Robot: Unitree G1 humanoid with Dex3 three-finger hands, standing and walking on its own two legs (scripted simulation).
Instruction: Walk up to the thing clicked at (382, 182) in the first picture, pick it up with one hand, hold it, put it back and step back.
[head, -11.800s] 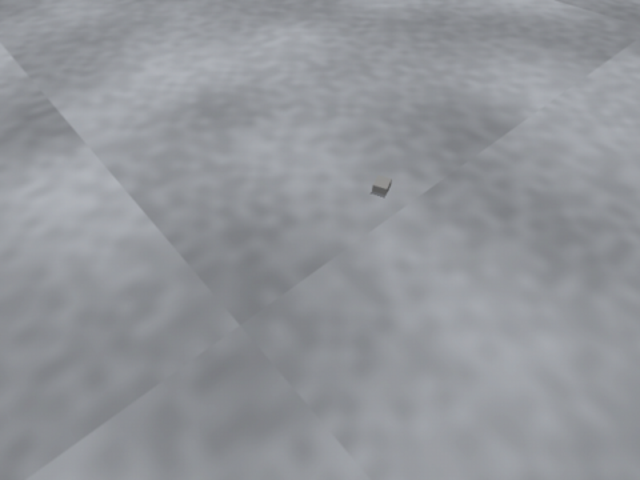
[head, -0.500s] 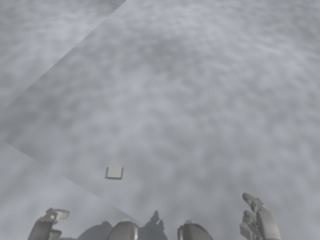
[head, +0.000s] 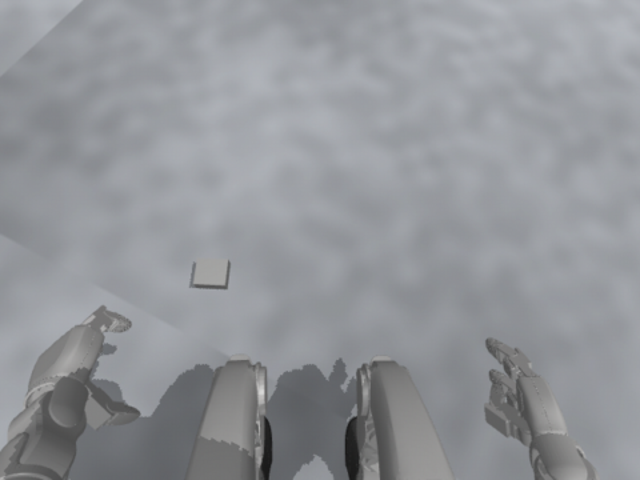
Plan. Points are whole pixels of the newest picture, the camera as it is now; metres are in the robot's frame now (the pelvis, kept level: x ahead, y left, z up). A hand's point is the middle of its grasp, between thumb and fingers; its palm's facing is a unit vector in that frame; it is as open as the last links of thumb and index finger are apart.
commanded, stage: rise first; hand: left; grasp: from above
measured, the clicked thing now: (212, 273) +0.51 +0.23 -0.54
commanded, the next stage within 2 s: none
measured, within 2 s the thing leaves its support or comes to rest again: neither
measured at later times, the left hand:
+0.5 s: hand (152, 312) +0.37 +0.29 -0.31, palm faces -0.50 -0.14 -0.86, open 12.6 cm
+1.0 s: hand (167, 294) +0.42 +0.29 -0.39, palm faces -0.49 +0.01 -0.87, open 12.5 cm
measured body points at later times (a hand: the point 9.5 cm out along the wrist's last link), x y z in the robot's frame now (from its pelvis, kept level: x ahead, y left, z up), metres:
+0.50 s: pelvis -0.05 +0.00 -0.17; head +0.17 +0.03 +0.22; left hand +0.39 +0.29 -0.26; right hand +0.02 -0.29 -0.29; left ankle +0.05 +0.11 -0.53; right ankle +0.04 -0.12 -0.53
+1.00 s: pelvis -0.05 +0.01 -0.22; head +0.20 +0.06 +0.15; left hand +0.44 +0.28 -0.34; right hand +0.00 -0.28 -0.33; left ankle +0.05 +0.11 -0.53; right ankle +0.04 -0.12 -0.53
